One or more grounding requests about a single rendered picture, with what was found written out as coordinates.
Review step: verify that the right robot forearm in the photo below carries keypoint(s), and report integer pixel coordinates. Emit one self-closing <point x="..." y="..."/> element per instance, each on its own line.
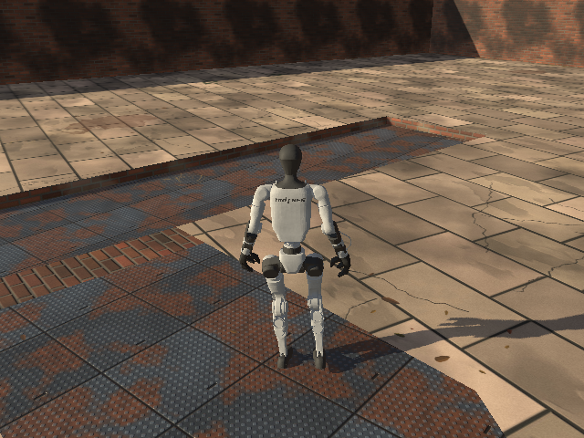
<point x="337" y="242"/>

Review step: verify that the robot torso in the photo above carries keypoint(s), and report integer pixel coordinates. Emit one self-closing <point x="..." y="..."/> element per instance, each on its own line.
<point x="291" y="213"/>

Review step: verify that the left robot forearm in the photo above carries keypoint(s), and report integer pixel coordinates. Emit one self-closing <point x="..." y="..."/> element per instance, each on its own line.
<point x="249" y="241"/>

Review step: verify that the left robot foot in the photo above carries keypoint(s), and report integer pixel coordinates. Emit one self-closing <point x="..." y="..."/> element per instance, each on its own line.
<point x="283" y="361"/>

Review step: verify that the robot left upper arm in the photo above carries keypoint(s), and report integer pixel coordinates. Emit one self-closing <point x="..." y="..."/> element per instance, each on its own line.
<point x="258" y="206"/>

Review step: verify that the robot right hand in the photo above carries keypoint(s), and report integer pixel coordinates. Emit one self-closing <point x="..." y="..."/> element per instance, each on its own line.
<point x="344" y="262"/>

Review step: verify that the robot left hand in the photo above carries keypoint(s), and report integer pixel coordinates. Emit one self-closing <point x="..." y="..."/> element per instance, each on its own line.
<point x="252" y="258"/>

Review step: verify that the robot right upper arm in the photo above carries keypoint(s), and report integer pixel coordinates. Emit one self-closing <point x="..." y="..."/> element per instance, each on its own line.
<point x="320" y="193"/>

